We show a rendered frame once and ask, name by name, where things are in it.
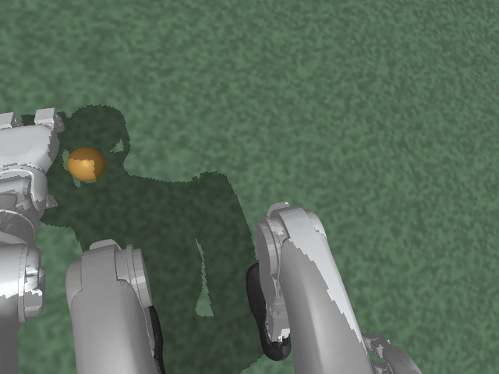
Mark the right robot hand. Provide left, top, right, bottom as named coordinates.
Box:
left=361, top=333, right=422, bottom=374

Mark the left robot hand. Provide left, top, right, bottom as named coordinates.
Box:
left=0, top=108, right=65, bottom=209

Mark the left robot foot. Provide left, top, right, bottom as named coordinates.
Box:
left=148, top=305, right=166, bottom=374

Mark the ball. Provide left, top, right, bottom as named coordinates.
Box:
left=67, top=147, right=106, bottom=182

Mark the right robot foot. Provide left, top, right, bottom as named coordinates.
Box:
left=246, top=263, right=291, bottom=361

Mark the left robot arm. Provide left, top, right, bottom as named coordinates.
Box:
left=0, top=165, right=48, bottom=374

